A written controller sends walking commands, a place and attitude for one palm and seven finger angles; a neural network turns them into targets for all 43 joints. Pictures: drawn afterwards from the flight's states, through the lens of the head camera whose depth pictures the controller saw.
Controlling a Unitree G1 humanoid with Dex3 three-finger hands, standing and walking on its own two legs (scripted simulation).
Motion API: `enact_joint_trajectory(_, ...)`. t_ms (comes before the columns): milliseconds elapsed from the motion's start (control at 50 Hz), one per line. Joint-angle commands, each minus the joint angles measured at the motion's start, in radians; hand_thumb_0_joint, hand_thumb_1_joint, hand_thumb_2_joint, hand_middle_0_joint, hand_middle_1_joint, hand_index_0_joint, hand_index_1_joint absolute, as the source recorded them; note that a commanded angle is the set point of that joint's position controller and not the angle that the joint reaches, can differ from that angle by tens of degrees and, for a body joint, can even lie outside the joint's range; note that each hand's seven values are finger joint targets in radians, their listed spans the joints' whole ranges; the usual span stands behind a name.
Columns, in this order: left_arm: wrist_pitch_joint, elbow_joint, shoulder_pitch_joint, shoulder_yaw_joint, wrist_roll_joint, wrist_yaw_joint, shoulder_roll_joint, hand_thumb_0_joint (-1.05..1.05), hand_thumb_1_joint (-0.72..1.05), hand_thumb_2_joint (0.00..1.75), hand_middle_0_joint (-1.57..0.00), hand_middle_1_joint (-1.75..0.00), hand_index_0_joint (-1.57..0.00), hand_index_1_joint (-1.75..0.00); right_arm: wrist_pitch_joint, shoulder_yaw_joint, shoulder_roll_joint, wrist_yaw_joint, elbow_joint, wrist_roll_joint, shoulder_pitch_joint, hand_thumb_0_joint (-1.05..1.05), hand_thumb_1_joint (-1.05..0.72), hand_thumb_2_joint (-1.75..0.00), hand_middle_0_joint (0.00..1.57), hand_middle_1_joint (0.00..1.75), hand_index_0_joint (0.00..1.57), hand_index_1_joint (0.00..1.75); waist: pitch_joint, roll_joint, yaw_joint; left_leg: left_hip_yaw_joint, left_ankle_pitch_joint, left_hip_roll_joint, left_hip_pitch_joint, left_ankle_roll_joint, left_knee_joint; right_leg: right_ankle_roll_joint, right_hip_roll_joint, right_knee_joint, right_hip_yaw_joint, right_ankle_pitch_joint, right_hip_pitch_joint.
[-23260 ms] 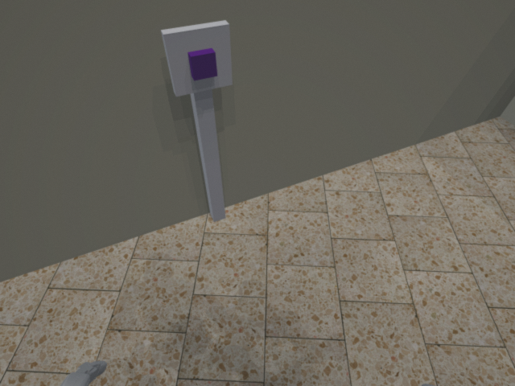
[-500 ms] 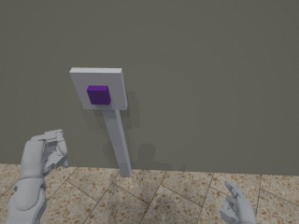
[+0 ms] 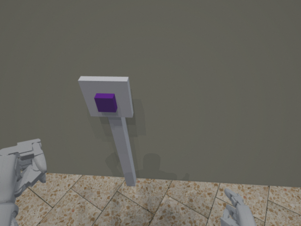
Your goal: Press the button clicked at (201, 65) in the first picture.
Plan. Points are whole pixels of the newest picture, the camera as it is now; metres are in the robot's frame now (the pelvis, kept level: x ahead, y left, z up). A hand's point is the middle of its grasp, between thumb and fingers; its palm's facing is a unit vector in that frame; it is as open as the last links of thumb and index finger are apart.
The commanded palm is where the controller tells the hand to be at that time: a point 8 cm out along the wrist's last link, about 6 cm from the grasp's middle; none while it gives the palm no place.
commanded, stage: draw the hand back to the body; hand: left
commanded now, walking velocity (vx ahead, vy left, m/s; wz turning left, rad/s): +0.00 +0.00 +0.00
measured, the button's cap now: (106, 102) +0.52 +0.25 +0.03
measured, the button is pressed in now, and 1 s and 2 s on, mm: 0 0 0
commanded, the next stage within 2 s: step back with the hand held close in 0.18 s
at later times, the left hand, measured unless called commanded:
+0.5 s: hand (39, 172) +0.17 +0.25 +0.15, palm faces +0.36 -0.82 -0.44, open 3.1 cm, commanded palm +0.10 +0.29 +0.17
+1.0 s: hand (13, 207) +0.10 +0.26 +0.15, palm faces +0.36 -0.82 -0.44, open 3.1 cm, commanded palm +0.04 +0.30 +0.17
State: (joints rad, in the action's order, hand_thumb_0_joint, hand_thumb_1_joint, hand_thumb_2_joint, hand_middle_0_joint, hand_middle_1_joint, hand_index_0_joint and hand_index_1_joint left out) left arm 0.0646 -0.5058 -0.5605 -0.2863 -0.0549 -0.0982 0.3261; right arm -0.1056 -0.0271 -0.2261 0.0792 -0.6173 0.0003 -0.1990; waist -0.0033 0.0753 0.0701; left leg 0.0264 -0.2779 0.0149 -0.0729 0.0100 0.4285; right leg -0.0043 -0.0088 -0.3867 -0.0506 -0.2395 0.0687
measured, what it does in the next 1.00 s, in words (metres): shifts its weight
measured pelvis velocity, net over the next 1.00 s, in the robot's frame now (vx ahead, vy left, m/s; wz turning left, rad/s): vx -0.09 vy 0.02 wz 0.00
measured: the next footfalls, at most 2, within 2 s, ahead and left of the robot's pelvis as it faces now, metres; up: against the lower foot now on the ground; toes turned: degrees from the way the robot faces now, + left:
right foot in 1.18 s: -0.05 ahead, -0.11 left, +0.00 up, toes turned +5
right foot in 1.92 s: -0.33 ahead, -0.07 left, +0.00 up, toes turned -7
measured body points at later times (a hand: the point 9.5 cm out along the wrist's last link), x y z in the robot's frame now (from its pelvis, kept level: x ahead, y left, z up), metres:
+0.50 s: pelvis -0.03 +0.01 +0.00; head -0.02 +0.00 +0.45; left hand +0.14 +0.29 +0.18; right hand +0.15 -0.23 -0.08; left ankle -0.02 +0.11 -0.74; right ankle -0.01 -0.12 -0.74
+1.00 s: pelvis -0.09 +0.02 -0.01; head -0.07 +0.04 +0.44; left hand +0.08 +0.30 +0.17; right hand +0.10 -0.21 -0.08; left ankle -0.02 +0.11 -0.74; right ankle -0.01 -0.12 -0.74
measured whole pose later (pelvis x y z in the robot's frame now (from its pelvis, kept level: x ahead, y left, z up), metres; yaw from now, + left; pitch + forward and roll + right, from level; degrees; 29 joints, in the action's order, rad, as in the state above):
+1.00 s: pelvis -0.09 +0.02 -0.01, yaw +0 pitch +0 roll -2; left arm 0.20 -0.60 -0.61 -0.35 -0.01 -0.14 0.36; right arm -0.05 -0.01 -0.22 0.08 -0.53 0.00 -0.18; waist -0.02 0.00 0.01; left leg 0.03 -0.23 0.00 -0.39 0.05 0.60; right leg -0.03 -0.03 -0.50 -0.04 -0.15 0.36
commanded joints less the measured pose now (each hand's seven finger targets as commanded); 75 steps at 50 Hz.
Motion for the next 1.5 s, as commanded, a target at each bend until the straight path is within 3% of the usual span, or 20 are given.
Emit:
enact_joint_trajectory(0, 0.062, -0.180, 0.094, -0.092, 0.002, -0.019, 0.142, 0.00, 0.90, 0.90, -1.30, -1.50, -1.30, -1.50, -0.064, 0.036, -0.094, 0.012, 0.160, -0.003, 0.133, 0.00, -0.90, -0.90, 0.20, 0.30, 0.20, 0.30, 0.020, -0.045, -0.009, -0.015, 0.232, 0.002, -0.020, 0.018, -0.067, 0.014, 0.005, 0.054, 0.006, 0.175, 0.032)
enact_joint_trajectory(280, 0.069, -0.146, 0.163, -0.102, 0.005, -0.030, 0.152, 0.00, 0.90, 0.90, -1.30, -1.50, -1.30, -1.50, -0.085, 0.031, -0.092, 0.023, 0.141, -0.006, 0.139, 0.00, -0.90, -0.90, 0.20, 0.30, 0.20, 0.30, -0.041, -0.019, -0.012, -0.021, 0.104, -0.001, -0.047, 0.011, -0.097, 0.019, 0.009, 0.096, 0.020, 0.040, 0.055)
enact_joint_trajectory(300, 0.109, -0.212, 0.247, -0.217, 0.004, -0.036, 0.247, 0.00, 0.90, 0.90, -1.30, -1.50, -1.30, -1.50, -0.056, 0.032, -0.112, 0.013, 0.187, -0.001, 0.119, 0.00, -0.90, -0.90, 0.20, 0.30, 0.20, 0.30, -0.111, -0.041, -0.050, -0.040, 0.032, 0.016, -0.143, 0.031, -0.075, 0.014, -0.036, 0.157, 0.119, 0.023, 0.155)
enact_joint_trajectory(320, 0.126, -0.191, 0.234, -0.224, 0.009, -0.034, 0.248, 0.00, 0.90, 0.90, -1.30, -1.50, -1.30, -1.50, -0.043, 0.031, -0.100, 0.013, 0.177, -0.003, 0.117, 0.00, -0.90, -0.90, 0.20, 0.30, 0.20, 0.30, -0.112, -0.058, -0.049, -0.052, 0.008, 0.009, -0.149, 0.030, -0.063, 0.018, -0.054, 0.178, 0.127, -0.012, 0.169)
enact_joint_trajectory(360, 0.120, -0.120, 0.076, -0.140, 0.015, -0.025, 0.151, 0.00, 0.90, 0.90, -1.30, -1.50, -1.30, -1.50, -0.019, 0.038, -0.101, 0.007, 0.174, -0.012, 0.125, 0.00, -0.90, -0.90, 0.20, 0.30, 0.20, 0.30, -0.062, -0.110, -0.054, -0.043, 0.073, 0.011, -0.116, 0.031, -0.046, 0.014, -0.061, 0.175, 0.110, 0.010, 0.180)
enact_joint_trajectory(400, 0.128, -0.142, 0.021, -0.123, 0.013, -0.022, 0.135, 0.00, 0.90, 0.90, -1.30, -1.50, -1.30, -1.50, -0.001, 0.046, -0.111, -0.001, 0.181, -0.012, 0.124, 0.00, -0.90, -0.90, 0.20, 0.30, 0.20, 0.30, 0.016, -0.066, -0.058, -0.038, 0.128, 0.017, -0.113, 0.029, -0.044, 0.013, -0.065, 0.134, 0.091, 0.085, 0.138)
enact_joint_trajectory(460, 0.144, -0.208, -0.036, -0.140, 0.014, -0.028, 0.158, 0.00, 0.90, 0.90, -1.30, -1.50, -1.30, -1.50, 0.018, 0.054, -0.119, -0.001, 0.201, -0.010, 0.122, 0.00, -0.90, -0.90, 0.20, 0.30, 0.20, 0.30, 0.129, 0.001, -0.057, -0.044, 0.232, 0.032, -0.119, 0.028, -0.061, 0.005, -0.051, 0.046, 0.056, 0.208, 0.060)
enact_joint_trajectory(520, 0.153, -0.268, -0.066, -0.201, 0.011, -0.039, 0.217, 0.00, 0.90, 0.90, -1.30, -1.50, -1.30, -1.50, 0.033, 0.064, -0.118, 0.004, 0.218, -0.008, 0.129, 0.00, -0.90, -0.90, 0.20, 0.30, 0.20, 0.30, 0.194, -0.033, -0.053, -0.057, 0.322, 0.040, -0.137, 0.029, -0.044, -0.001, -0.041, -0.010, 0.045, 0.293, 0.020)
enact_joint_trajectory(640, 0.163, -0.291, -0.098, -0.216, 0.006, -0.044, 0.217, 0.00, 0.90, 0.90, -1.30, -1.50, -1.30, -1.50, 0.041, 0.074, -0.113, 0.011, 0.237, 0.000, 0.126, 0.00, -0.90, -0.90, 0.20, 0.30, 0.20, 0.30, 0.172, -0.007, -0.055, -0.079, 0.354, 0.064, -0.217, 0.031, -0.039, -0.007, -0.032, -0.091, 0.040, 0.335, 0.026)
enact_joint_trajectory(820, 0.179, -0.271, -0.050, -0.204, 0.028, -0.049, 0.193, 0.00, 0.90, 0.90, -1.30, -1.50, -1.30, -1.50, 0.015, 0.078, -0.130, 0.011, 0.237, 0.000, 0.115, 0.00, -0.90, -0.90, 0.20, 0.30, 0.20, 0.30, 0.078, -0.028, -0.065, -0.113, -0.131, 0.092, -0.501, 0.073, -0.102, -0.008, -0.026, -0.142, 0.091, 0.157, -0.014)
enact_joint_trajectory(960, 0.209, -0.322, -0.014, -0.194, 0.037, -0.067, 0.205, 0.00, 0.90, 0.90, -1.30, -1.50, -1.30, -1.50, -0.006, 0.072, -0.122, 0.010, 0.228, -0.007, 0.086, 0.00, -0.90, -0.90, 0.20, 0.30, 0.20, 0.30, 0.060, -0.085, -0.080, -0.095, -0.224, 0.037, -0.379, 0.049, 0.041, 0.027, -0.092, 0.036, 0.168, -0.178, 0.236)
enact_joint_trajectory(1020, 0.221, -0.338, -0.007, -0.197, 0.037, -0.077, 0.209, 0.00, 0.90, 0.90, -1.30, -1.50, -1.30, -1.50, -0.016, 0.069, -0.130, 0.016, 0.221, -0.013, 0.087, 0.00, -0.90, -0.90, 0.20, 0.30, 0.20, 0.30, 0.059, -0.003, -0.085, -0.142, -0.249, 0.066, -0.386, 0.053, -0.033, 0.014, -0.053, -0.002, 0.118, -0.204, 0.245)
enact_joint_trajectory(1100, 0.235, -0.315, -0.028, -0.218, 0.057, -0.073, 0.195, 0.00, 0.90, 0.90, -1.30, -1.50, -1.30, -1.50, -0.038, 0.071, -0.134, 0.021, 0.228, -0.010, 0.102, 0.00, -0.90, -0.90, 0.20, 0.30, 0.20, 0.30, 0.086, 0.139, -0.063, -0.291, -0.407, 0.209, -0.679, 0.116, -0.253, -0.023, 0.065, -0.351, 0.042, 0.026, -0.069)
enact_joint_trajectory(1160, 0.246, -0.312, -0.057, -0.240, 0.051, -0.060, 0.218, 0.00, 0.90, 0.90, -1.30, -1.50, -1.30, -1.50, -0.051, 0.076, -0.125, 0.014, 0.227, -0.011, 0.107, 0.00, -0.90, -0.90, 0.20, 0.30, 0.20, 0.30, 0.102, 0.043, -0.063, -0.230, -0.193, 0.171, -0.620, 0.114, -0.130, -0.016, 0.052, -0.293, 0.088, 0.146, -0.056)
enact_joint_trajectory(1220, 0.260, -0.296, -0.055, -0.233, 0.047, -0.043, 0.211, 0.00, 0.90, 0.90, -1.30, -1.50, -1.30, -1.50, -0.054, 0.080, -0.132, 0.005, 0.203, -0.023, 0.104, 0.00, -0.90, -0.90, 0.20, 0.30, 0.20, 0.30, 0.062, 0.015, -0.072, -0.181, -0.199, 0.113, -0.604, 0.086, -0.070, 0.008, 0.016, -0.178, 0.169, 0.184, 0.005)
enact_joint_trajectory(1280, 0.263, -0.316, -0.037, -0.209, 0.022, -0.045, 0.223, 0.00, 0.90, 0.90, -1.30, -1.50, -1.30, -1.50, -0.048, 0.079, -0.110, -0.004, 0.180, -0.014, 0.086, 0.00, -0.90, -0.90, 0.20, 0.30, 0.20, 0.30, 0.208, -0.093, -0.081, -0.092, 0.157, 0.052, -0.260, 0.026, 0.085, 0.027, -0.057, -0.084, 0.212, 0.324, 0.185)
enact_joint_trajectory(1400, 0.249, -0.326, -0.051, -0.234, 0.012, -0.071, 0.266, 0.00, 0.90, 0.90, -1.30, -1.50, -1.30, -1.50, -0.003, 0.083, -0.084, -0.003, 0.164, -0.008, 0.113, 0.00, -0.90, -0.90, 0.20, 0.30, 0.20, 0.30, 0.125, -0.205, -0.077, -0.054, -0.090, -0.034, -0.164, -0.013, 0.418, 0.142, -0.248, 0.152, 0.318, -0.074, 0.495)
enact_joint_trajectory(1440, 0.242, -0.314, -0.044, -0.234, 0.014, -0.074, 0.257, 0.00, 0.90, 0.90, -1.30, -1.50, -1.30, -1.50, 0.011, 0.072, -0.078, 0.000, 0.160, -0.014, 0.107, 0.00, -0.90, -0.90, 0.20, 0.30, 0.20, 0.30, 0.079, -0.190, -0.093, -0.085, -0.043, -0.004, -0.159, -0.005, 0.239, 0.106, -0.196, 0.089, 0.236, -0.003, 0.493)
enact_joint_trajectory(1460, 0.244, -0.325, -0.039, -0.226, 0.014, -0.071, 0.251, 0.00, 0.90, 0.90, -1.30, -1.50, -1.30, -1.50, 0.011, 0.066, -0.089, 0.004, 0.169, -0.012, 0.117, 0.00, -0.90, -0.90, 0.20, 0.30, 0.20, 0.30, 0.044, -0.099, -0.097, -0.126, 0.003, 0.032, -0.187, 0.011, 0.038, 0.053, -0.100, 0.002, 0.163, -0.030, 0.469)
enact_joint_trajectory(1480, 0.254, -0.341, -0.035, -0.228, 0.016, -0.068, 0.245, 0.00, 0.90, 0.90, -1.30, -1.50, -1.30, -1.50, 0.001, 0.071, -0.120, 0.014, 0.182, -0.014, 0.133, 0.00, -0.90, -0.90, 0.20, 0.30, 0.20, 0.30, 0.038, 0.108, -0.089, -0.267, 0.061, 0.145, -0.309, 0.056, -0.155, -0.003, 0.036, -0.193, 0.083, -0.052, 0.361)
